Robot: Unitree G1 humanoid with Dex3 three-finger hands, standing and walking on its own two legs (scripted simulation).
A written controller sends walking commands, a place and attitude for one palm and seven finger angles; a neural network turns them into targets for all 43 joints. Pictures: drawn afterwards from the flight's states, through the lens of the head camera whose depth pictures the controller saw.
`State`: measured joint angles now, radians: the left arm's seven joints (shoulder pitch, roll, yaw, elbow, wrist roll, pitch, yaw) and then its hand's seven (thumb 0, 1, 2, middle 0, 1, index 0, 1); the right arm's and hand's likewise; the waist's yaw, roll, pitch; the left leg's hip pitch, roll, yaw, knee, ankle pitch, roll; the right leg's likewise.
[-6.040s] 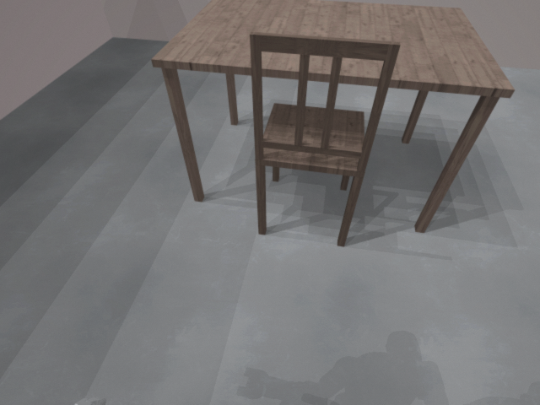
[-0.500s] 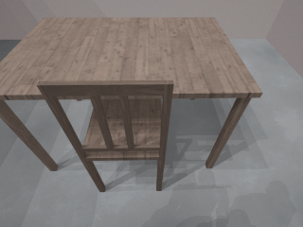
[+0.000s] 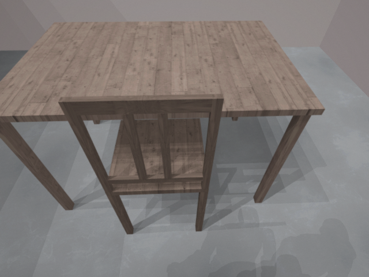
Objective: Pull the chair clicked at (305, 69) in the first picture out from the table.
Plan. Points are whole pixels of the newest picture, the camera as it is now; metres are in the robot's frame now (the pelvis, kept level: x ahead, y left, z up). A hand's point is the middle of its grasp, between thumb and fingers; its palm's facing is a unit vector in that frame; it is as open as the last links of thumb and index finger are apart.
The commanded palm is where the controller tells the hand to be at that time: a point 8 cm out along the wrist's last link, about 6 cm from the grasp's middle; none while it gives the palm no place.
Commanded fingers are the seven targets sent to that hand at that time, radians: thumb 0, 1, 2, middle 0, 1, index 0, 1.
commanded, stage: look again from close up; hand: left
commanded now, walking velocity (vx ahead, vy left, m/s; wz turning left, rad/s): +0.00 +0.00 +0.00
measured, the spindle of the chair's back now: (136, 149) +0.49 +0.18 -0.07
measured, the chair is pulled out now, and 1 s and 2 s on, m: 0.00 0.00 0.00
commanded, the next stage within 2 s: raise the hand toward the chair's back in 0.44 s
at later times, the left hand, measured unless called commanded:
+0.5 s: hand out of the picture +0.00 +0.17 -0.18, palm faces +0.01 -0.98 -0.17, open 7.3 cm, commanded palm none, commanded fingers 0.00 0.90 0.90 -0.20 -0.30 -0.20 -0.30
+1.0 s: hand (120, 273) +0.15 +0.15 -0.09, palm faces +0.13 -0.99 -0.01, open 9.5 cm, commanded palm +0.13 +0.22 -0.06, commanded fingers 0.00 0.34 0.66 -0.14 -0.21 -0.14 -0.21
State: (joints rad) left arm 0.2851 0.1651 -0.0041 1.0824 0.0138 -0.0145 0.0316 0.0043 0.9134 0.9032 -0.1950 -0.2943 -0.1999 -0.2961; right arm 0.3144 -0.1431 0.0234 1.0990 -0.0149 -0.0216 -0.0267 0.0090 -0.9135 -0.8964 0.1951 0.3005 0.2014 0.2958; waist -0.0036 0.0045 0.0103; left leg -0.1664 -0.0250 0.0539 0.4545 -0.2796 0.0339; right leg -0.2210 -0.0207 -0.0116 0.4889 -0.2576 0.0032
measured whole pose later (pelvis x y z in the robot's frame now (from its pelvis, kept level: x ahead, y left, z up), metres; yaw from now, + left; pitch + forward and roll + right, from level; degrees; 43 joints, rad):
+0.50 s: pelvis +0.01 +0.01 +0.00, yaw -1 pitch -1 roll +1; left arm 0.30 0.13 -0.01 1.12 0.01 -0.01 0.04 0.01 0.91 0.90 -0.20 -0.29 -0.20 -0.30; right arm 0.27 -0.15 0.02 1.14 -0.01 -0.03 -0.04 0.01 -0.91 -0.90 0.20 0.30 0.20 0.30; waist 0.00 -0.01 0.03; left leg -0.13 -0.03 0.07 0.42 -0.28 0.04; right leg -0.20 -0.03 0.01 0.47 -0.26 0.01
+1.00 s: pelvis -0.03 -0.03 -0.10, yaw +2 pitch +16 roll +1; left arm 0.46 0.17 0.12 0.06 -0.21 -0.43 -0.21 0.01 0.57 0.76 -0.17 -0.24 -0.17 -0.24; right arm 0.11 -0.28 -0.06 0.46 0.01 -0.23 0.01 0.01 -0.90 -0.90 0.19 0.30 0.20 0.30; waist 0.03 -0.06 -0.17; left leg -0.92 0.01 0.00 1.22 -0.57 -0.02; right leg -0.95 -0.01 -0.06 1.23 -0.55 -0.05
